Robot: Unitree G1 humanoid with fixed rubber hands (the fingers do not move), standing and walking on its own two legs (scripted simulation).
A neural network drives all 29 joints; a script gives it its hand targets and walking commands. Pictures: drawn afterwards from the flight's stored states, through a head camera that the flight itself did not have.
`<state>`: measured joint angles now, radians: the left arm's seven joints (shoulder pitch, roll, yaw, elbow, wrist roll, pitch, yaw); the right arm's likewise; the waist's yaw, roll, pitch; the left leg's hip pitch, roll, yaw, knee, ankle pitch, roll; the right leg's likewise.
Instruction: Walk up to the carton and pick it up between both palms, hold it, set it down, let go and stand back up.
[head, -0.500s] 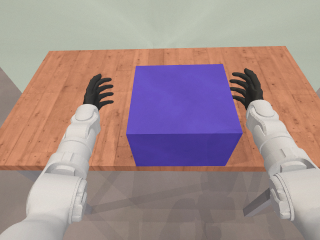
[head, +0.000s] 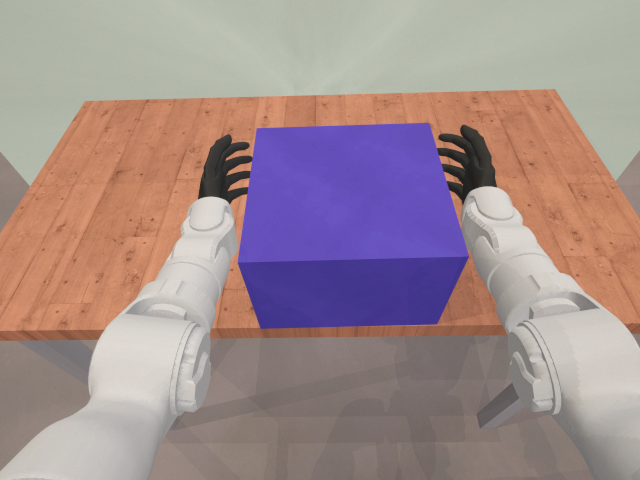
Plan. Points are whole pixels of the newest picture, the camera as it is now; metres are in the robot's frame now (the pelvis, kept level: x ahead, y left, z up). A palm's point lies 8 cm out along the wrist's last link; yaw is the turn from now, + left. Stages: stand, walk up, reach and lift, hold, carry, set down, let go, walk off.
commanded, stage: reach and lift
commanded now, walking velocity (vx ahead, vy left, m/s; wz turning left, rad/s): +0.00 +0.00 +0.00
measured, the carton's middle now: (345, 224) +0.44 -0.01 +0.06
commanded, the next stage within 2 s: none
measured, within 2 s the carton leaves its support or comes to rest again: leaves its support in 1.34 s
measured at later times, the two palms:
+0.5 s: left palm (217, 199) +0.45 +0.16 +0.11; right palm (475, 190) +0.44 -0.17 +0.11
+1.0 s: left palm (212, 201) +0.44 +0.16 +0.12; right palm (483, 195) +0.42 -0.17 +0.12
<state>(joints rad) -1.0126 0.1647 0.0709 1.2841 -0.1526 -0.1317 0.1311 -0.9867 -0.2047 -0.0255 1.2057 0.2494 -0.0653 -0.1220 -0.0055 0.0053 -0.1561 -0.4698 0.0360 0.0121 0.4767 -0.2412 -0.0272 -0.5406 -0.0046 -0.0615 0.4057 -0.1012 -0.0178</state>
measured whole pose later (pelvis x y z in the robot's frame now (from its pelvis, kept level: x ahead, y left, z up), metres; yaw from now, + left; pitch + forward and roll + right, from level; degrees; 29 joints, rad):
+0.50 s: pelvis +0.00 +0.00 +0.00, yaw +0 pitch +13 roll +0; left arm -1.01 0.16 0.08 1.29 -0.16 -0.13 0.15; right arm -0.98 -0.19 -0.06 1.19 0.22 -0.03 -0.13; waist -0.01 0.01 -0.17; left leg -0.46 0.04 0.01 0.47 -0.24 -0.03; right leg -0.53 0.00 -0.06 0.39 -0.10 -0.02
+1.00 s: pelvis +0.01 +0.01 +0.01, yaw +0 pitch +3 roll +0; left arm -0.84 0.02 0.49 0.97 0.24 -0.09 0.00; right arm -0.82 -0.03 -0.45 0.90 -0.25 -0.03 0.01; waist -0.04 0.00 0.01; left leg -0.16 0.02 0.02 0.30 -0.20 -0.01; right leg -0.24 -0.01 -0.06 0.26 -0.07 0.00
